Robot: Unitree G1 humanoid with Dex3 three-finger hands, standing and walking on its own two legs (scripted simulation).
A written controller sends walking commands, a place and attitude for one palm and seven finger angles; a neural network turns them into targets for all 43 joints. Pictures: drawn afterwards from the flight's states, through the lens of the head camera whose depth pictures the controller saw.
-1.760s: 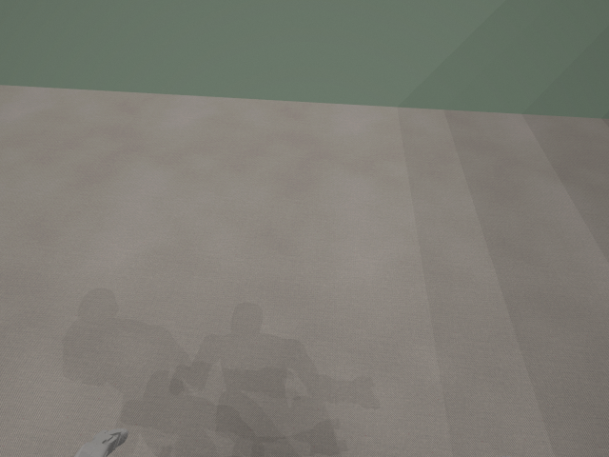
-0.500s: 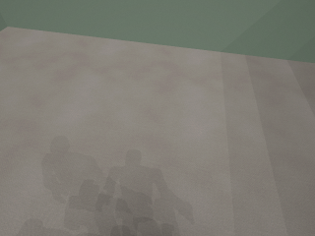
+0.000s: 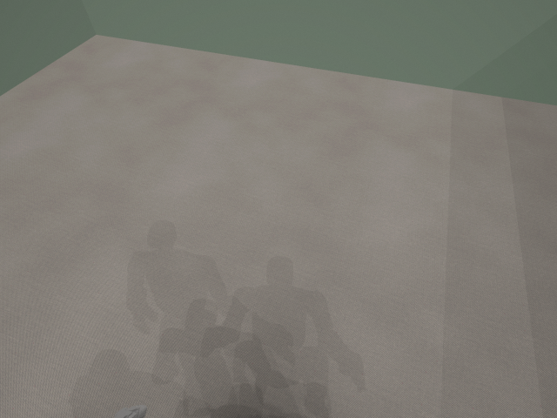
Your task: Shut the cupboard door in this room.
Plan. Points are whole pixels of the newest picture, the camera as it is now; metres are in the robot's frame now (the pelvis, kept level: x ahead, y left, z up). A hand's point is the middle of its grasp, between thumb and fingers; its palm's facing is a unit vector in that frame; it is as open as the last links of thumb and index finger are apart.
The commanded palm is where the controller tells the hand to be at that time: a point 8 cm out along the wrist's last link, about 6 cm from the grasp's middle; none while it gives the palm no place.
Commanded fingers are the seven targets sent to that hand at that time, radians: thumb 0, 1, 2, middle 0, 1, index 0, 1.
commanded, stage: turn or walk to find it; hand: left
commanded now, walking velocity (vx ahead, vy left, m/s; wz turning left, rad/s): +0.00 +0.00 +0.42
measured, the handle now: out of the picture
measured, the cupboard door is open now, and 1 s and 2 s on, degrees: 87 87 87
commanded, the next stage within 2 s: none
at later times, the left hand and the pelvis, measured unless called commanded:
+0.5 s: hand out of the picture -0.08 +0.21 -0.19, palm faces +0.30 -0.93 -0.22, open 7.4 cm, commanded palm none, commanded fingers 0.00 0.90 0.90 -0.20 -0.30 -0.20 -0.30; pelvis -0.03 +0.02 -0.01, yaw +15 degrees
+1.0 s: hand out of the picture -0.02 +0.21 -0.14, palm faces +0.41 -0.86 -0.30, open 7.4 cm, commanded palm none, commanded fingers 0.00 0.90 0.90 -0.20 -0.30 -0.20 -0.30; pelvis -0.05 -0.02 +0.00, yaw +25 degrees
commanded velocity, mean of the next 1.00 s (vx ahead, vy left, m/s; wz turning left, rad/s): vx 0.00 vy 0.00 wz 0.42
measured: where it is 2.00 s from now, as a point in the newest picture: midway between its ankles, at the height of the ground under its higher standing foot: outside the picture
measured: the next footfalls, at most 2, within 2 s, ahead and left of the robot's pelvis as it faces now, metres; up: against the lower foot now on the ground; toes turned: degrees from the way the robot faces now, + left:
left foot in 0.46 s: -0.03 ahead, +0.13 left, +0.00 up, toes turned +19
right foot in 0.96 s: +0.03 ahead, -0.10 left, +0.00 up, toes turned +21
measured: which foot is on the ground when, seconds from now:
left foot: down 0.00-0.00, up 0.02-0.44, down 0.46-0.96, up 0.98-1.00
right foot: down 0.00-0.46, up 0.48-0.94, down 0.96-1.00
